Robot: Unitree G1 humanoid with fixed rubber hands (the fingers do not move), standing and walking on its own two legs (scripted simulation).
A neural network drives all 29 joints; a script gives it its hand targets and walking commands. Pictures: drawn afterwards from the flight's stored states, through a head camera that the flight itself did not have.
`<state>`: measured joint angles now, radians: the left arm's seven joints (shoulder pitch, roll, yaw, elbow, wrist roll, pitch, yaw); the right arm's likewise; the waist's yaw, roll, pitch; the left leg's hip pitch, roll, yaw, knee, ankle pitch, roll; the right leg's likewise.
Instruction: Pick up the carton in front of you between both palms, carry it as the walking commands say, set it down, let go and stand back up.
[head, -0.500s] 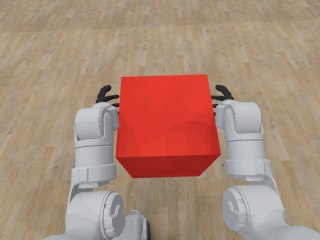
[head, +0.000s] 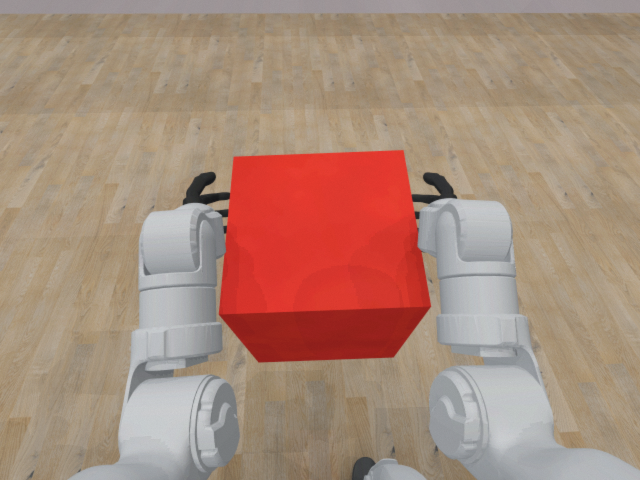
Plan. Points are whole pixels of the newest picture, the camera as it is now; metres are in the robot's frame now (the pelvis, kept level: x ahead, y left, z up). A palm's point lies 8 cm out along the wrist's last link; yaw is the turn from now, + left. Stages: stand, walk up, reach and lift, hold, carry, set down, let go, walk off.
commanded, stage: carry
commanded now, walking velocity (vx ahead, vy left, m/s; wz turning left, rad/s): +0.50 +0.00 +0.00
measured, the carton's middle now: (322, 268) +0.39 -0.01 +0.02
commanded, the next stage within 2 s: hold in 1.94 s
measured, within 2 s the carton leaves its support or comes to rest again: neither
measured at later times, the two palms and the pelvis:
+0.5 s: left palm (212, 146) +0.58 +0.15 +0.09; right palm (393, 144) +0.58 -0.13 +0.09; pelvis +0.28 +0.00 -0.01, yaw +1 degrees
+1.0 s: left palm (241, 129) +0.64 +0.11 +0.08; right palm (409, 135) +0.62 -0.17 +0.07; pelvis +0.34 -0.02 -0.01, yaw -1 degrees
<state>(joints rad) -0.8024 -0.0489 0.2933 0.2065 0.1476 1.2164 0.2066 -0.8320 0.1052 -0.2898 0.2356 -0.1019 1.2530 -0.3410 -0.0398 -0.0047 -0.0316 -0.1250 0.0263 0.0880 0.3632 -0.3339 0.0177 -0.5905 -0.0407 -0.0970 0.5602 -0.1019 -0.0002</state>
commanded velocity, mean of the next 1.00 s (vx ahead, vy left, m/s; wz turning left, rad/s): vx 0.07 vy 0.00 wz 0.00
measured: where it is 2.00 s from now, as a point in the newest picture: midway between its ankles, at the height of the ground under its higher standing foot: (314, 455)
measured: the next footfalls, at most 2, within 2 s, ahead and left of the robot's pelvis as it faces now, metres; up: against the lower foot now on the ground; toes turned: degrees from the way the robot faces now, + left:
right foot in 0.06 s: +0.26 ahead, -0.10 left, +0.00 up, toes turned -13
left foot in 0.42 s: +0.40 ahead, +0.10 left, +0.00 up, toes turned -21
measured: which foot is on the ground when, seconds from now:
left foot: down 0.00-0.06, up 0.08-0.40, down 0.42-1.00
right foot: up 0.00-0.04, down 0.06-1.00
